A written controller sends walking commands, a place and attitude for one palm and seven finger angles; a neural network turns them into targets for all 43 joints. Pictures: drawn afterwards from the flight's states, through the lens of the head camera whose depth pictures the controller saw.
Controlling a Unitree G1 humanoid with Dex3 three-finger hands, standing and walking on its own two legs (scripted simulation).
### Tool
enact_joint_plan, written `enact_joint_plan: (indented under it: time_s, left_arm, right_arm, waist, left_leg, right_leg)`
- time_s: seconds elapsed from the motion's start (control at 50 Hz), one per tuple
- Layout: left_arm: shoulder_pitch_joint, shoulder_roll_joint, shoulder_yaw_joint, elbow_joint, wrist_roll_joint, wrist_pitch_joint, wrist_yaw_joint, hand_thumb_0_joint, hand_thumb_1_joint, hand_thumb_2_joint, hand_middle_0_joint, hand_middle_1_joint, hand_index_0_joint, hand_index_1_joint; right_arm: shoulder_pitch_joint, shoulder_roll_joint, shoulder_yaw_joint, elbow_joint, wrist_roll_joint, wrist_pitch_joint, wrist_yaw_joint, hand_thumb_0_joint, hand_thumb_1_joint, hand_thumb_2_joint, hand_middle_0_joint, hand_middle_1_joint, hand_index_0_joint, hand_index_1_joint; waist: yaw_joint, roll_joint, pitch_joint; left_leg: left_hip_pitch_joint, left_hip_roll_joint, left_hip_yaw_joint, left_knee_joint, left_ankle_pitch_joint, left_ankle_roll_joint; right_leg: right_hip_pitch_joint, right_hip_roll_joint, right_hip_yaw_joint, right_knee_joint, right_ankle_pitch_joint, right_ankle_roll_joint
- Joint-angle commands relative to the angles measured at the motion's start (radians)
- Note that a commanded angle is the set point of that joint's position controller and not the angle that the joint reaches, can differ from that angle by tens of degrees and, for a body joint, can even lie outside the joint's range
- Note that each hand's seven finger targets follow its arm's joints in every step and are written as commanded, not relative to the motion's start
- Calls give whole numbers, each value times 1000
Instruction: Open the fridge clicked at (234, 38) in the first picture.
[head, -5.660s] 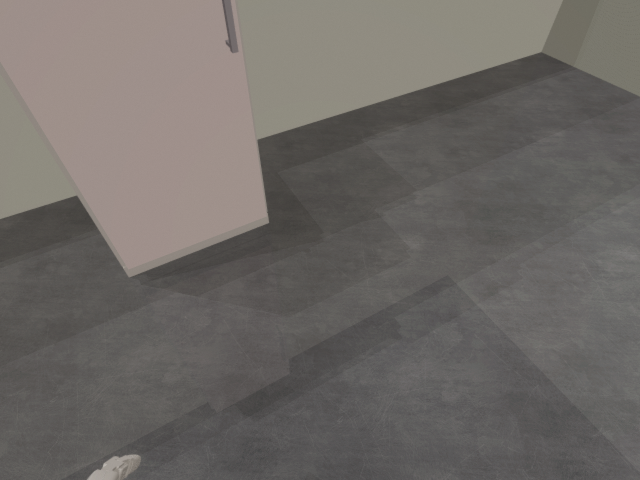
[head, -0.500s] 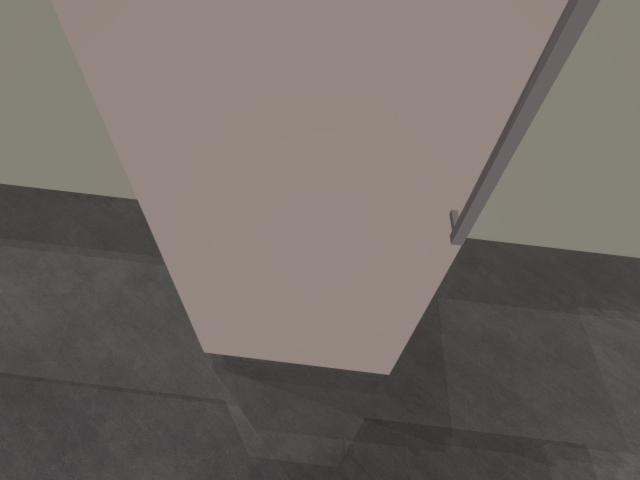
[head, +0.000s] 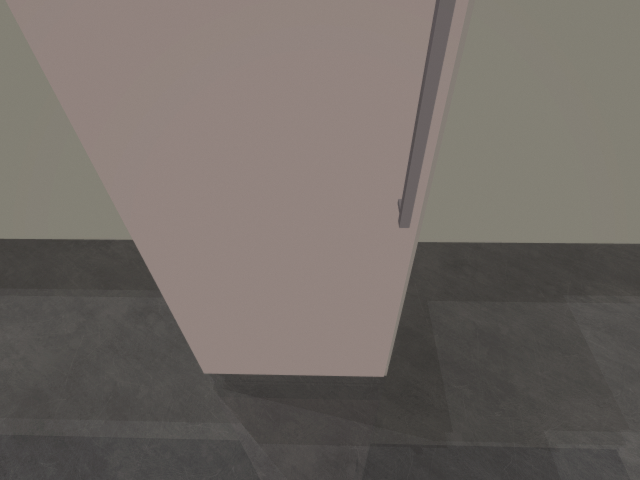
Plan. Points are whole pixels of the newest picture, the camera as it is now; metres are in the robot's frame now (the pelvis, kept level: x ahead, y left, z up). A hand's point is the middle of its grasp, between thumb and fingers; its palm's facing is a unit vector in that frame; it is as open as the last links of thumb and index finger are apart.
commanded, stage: come to a stop and stand still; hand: right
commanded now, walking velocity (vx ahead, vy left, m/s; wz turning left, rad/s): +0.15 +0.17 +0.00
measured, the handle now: (421, 112) +0.53 -0.12 +0.22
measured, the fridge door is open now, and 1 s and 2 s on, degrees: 0 0 0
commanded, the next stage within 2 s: look again from close up in 0.68 s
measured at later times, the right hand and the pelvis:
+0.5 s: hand out of the picture +0.06 -0.16 -0.17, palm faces -0.01 +0.97 -0.25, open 7.2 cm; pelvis +0.02 +0.02 -0.01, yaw +0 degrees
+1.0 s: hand out of the picture +0.03 -0.16 -0.17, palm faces +0.02 +0.97 -0.22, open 7.3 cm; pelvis +0.02 +0.02 +0.00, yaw +1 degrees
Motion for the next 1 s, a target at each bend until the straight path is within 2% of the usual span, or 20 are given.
enact_joint_plan:
  time_s: [0.0,0.06,0.14,0.18,0.2,0.24,0.26,0.28,0.3,0.32,0.34,0.36,0.38,0.44,0.46,0.52,0.56,0.66,0.86,0.98]
  left_arm:
    - [-1,139,10,-36,2,-20,20,0,900,900,-200,-300,-200,-300]
    - [70,130,11,-7,1,-30,29,0,900,900,-200,-300,-200,-300]
    - [160,129,18,36,7,-33,39,0,900,900,-200,-300,-200,-300]
    - [162,133,22,49,5,-28,43,0,900,900,-200,-300,-200,-300]
    - [151,138,24,52,3,-27,43,0,900,900,-200,-300,-200,-300]
    - [140,125,24,61,-7,-27,42,0,900,900,-200,-300,-200,-300]
    - [19,131,17,11,-27,-49,21,0,900,900,-200,-300,-200,-300]
    - [52,34,-2,-32,-15,-36,10,0,900,900,-200,-300,-200,-300]
    - [90,7,-7,-30,-8,-31,9,0,900,900,-200,-300,-200,-300]
    - [112,-15,-13,-16,-2,-30,1,0,900,900,-200,-300,-200,-300]
    - [153,-3,-13,6,-2,-31,-2,0,900,900,-200,-300,-200,-300]
    - [178,9,-14,11,-2,-33,2,0,900,900,-200,-300,-200,-300]
    - [184,11,-16,12,-6,-37,6,0,900,900,-200,-300,-200,-300]
    - [186,32,-23,34,-5,-50,12,0,900,900,-200,-300,-200,-300]
    - [171,33,-23,31,-5,-47,16,0,900,900,-200,-300,-200,-300]
    - [160,27,-27,30,-7,-41,22,0,900,900,-200,-300,-200,-300]
    - [161,39,-25,32,-7,-38,22,0,900,900,-200,-300,-200,-300]
    - [141,50,-27,41,-6,-38,22,0,900,900,-200,-300,-200,-300]
    - [116,70,-26,42,-9,-40,22,0,900,900,-200,-300,-200,-300]
    - [105,77,-24,52,-10,-39,23,0,900,900,-200,-300,-200,-300]
  right_arm:
    - [-17,-39,-3,-49,-13,-18,18,0,-900,-900,200,300,200,300]
    - [-1,-29,1,-32,-10,-31,26,0,-900,-900,200,300,200,300]
    - [-56,-18,11,-50,0,-38,24,0,-900,-900,200,300,200,300]
    - [-53,-9,12,-46,6,-37,20,0,-900,-900,200,300,200,300]
    - [-20,-7,11,-37,9,-37,18,0,-900,-900,200,300,200,300]
    - [46,-9,9,-5,8,-49,14,0,-900,-900,200,300,200,300]
    - [146,-54,21,54,-5,-75,-35,0,-900,-900,200,300,200,300]
    - [118,-96,22,17,3,-84,-28,0,-900,-900,200,300,200,300]
    - [78,-93,29,-6,0,-83,-23,0,-900,-900,200,300,200,300]
    - [49,-94,33,-6,0,-94,-19,0,-900,-900,200,300,200,300]
    - [47,-80,28,-9,2,-104,-22,0,-900,-900,200,300,200,300]
    - [39,-56,29,-12,7,-107,-27,0,-900,-900,200,300,200,300]
    - [29,-52,32,-14,9,-106,-29,0,-900,-900,200,300,200,300]
    - [23,-53,34,-21,14,-99,-25,0,-900,-900,200,300,200,300]
    - [25,-58,33,-20,14,-96,-24,0,-900,-900,200,300,200,300]
    - [31,-59,35,-9,10,-92,-21,0,-900,-900,200,300,200,300]
    - [28,-63,34,-14,11,-89,-22,0,-900,-900,200,300,200,300]
    - [22,-71,31,-29,10,-83,-20,0,-900,-900,200,300,200,300]
    - [37,-97,26,-29,8,-86,-15,0,-900,-900,200,300,200,300]
    - [37,-98,27,-21,7,-83,-14,0,-900,-900,200,300,200,300]
  waist:
    - [9,-230,201]
    - [28,-160,170]
    - [72,-177,89]
    - [70,-188,64]
    - [53,-197,41]
    - [22,-149,0]
    - [-37,-66,11]
    - [19,52,37]
    - [37,32,30]
    - [42,-4,-7]
    - [62,122,-48]
    - [67,150,-70]
    - [67,135,-69]
    - [51,-122,-31]
    - [42,-123,-6]
    - [39,-32,65]
    - [41,3,70]
    - [37,-13,87]
    - [29,-16,39]
    - [29,-38,57]
  left_leg:
    - [-78,-17,-44,261,-53,-4]
    - [-166,-8,-34,277,-50,-15]
    - [-133,-3,-19,154,-121,-20]
    - [-45,-17,-6,73,-128,-12]
    - [4,-22,-3,15,-86,-7]
    - [161,-26,11,-192,140,-1]
    - [183,62,-115,-223,367,35]
    - [159,152,-197,-261,270,79]
    - [129,170,-192,-257,150,121]
    - [130,160,-166,-246,146,139]
    - [167,125,-162,-222,227,141]
    - [212,120,-155,-188,327,142]
    - [215,122,-146,-165,377,139]
    - [196,60,-84,-60,412,96]
    - [192,55,-76,-62,405,89]
    - [170,59,-87,-95,420,85]
    - [167,59,-90,-102,391,84]
    - [155,52,-93,-123,293,82]
    - [198,66,-105,-134,348,86]
    - [184,64,-101,-144,304,86]
  right_leg:
    - [-213,-242,260,-395,-278,-92]
    - [-33,-234,212,-332,-50,-109]
    - [121,-264,194,-209,423,-143]
    - [99,-258,186,-160,551,-144]
    - [89,-252,175,-132,580,-136]
    - [41,-196,133,-56,532,-82]
    - [-78,-159,31,160,411,-15]
    - [-176,-50,-2,168,-53,4]
    - [-150,-32,-1,164,-129,-1]
    - [-113,-13,-21,148,-105,6]
    - [-115,-27,1,152,-56,5]
    - [-118,-31,12,136,-28,0]
    - [-100,-34,21,99,-1,-1]
    - [-60,-82,63,18,301,-8]
    - [-73,-89,58,21,328,-7]
    - [-96,-80,55,-3,249,-5]
    - [-87,-76,57,-19,217,-4]
    - [-73,-75,59,-53,192,-8]
    - [-48,-70,50,-57,198,-8]
    - [-46,-75,51,-67,186,-10]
